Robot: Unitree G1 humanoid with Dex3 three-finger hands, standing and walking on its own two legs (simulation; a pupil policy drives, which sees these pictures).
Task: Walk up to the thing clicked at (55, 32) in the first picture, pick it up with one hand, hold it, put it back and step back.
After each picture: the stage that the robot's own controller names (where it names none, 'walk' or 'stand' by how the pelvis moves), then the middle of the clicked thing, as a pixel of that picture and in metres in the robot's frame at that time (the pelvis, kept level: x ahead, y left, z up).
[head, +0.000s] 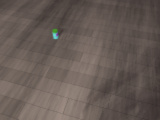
stand; (55, 34) +1.58 +0.33 -0.72
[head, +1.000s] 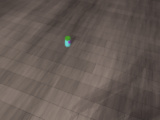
walk; (67, 41) +1.46 +0.13 -0.70
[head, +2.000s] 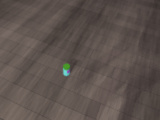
walk; (66, 69) +0.94 +0.10 -0.72
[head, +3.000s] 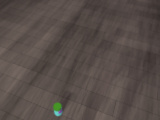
walk; (57, 109) +0.55 +0.18 -0.71
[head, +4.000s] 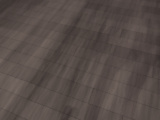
stand; out of the picture +0.36 +0.23 -0.69
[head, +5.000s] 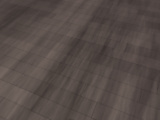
stand; out of the picture +0.33 +0.21 -0.72
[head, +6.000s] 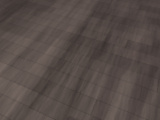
stand; out of the picture +0.31 +0.21 -0.72
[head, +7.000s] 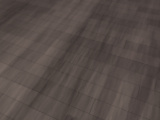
stand; out of the picture +0.34 +0.22 -0.72
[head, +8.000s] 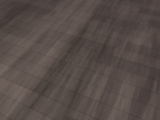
stand; out of the picture +0.33 +0.22 -0.73
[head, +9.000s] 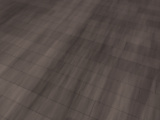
go down; out of the picture +0.33 +0.22 -0.72
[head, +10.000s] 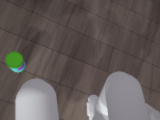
go down; (16, 62) +0.43 +0.23 -0.31
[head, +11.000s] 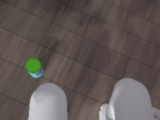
approach; (35, 68) +0.43 +0.21 -0.32
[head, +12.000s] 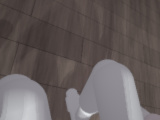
close in; out of the picture +0.43 +0.24 -0.23
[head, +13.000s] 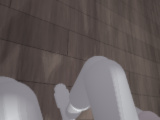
close; out of the picture +0.42 +0.26 -0.23
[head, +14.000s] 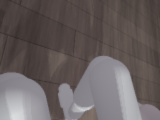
lift; out of the picture +0.39 +0.25 -0.23
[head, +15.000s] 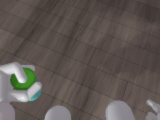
lift; (27, 85) +0.33 +0.19 -0.02
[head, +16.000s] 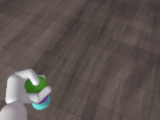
hold; (38, 93) +0.32 +0.17 -0.02
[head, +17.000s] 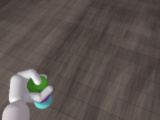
hold; (40, 92) +0.33 +0.17 -0.01
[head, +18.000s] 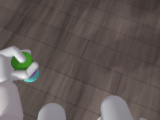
crouch; (26, 67) +0.41 +0.19 -0.09
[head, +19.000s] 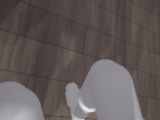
lower; out of the picture +0.45 +0.25 -0.22
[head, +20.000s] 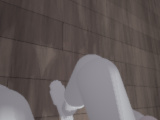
lower; out of the picture +0.45 +0.27 -0.23
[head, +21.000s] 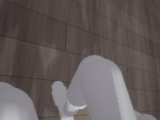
lower; out of the picture +0.45 +0.27 -0.24
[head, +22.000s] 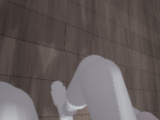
lower; out of the picture +0.45 +0.27 -0.24
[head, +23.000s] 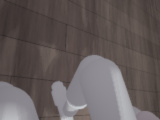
lower; out of the picture +0.45 +0.26 -0.24
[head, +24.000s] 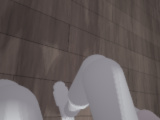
open; out of the picture +0.44 +0.25 -0.24
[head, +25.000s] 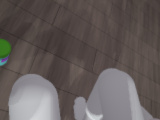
stand; out of the picture +0.44 +0.23 -0.25
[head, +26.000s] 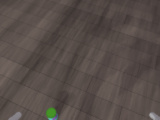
stand; (52, 114) +0.39 +0.19 -0.61
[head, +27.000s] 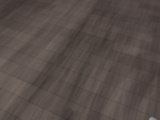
stand; out of the picture +0.39 +0.20 -0.67
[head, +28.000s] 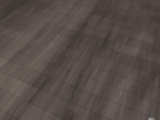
stand; out of the picture +0.38 +0.19 -0.67
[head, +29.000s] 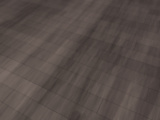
stand; out of the picture +0.40 +0.19 -0.72
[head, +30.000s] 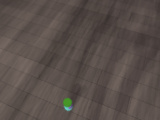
walk; (68, 104) +0.46 +0.14 -0.71
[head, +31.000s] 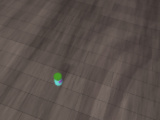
walk; (58, 79) +0.69 +0.18 -0.69
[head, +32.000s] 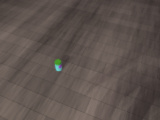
stand; (58, 65) +1.03 +0.25 -0.70
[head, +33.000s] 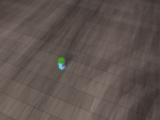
stand; (61, 63) +1.02 +0.21 -0.71
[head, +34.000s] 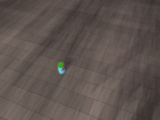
stand; (61, 67) +1.03 +0.23 -0.72
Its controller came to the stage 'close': yes
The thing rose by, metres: 0.70
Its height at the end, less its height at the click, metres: +0.00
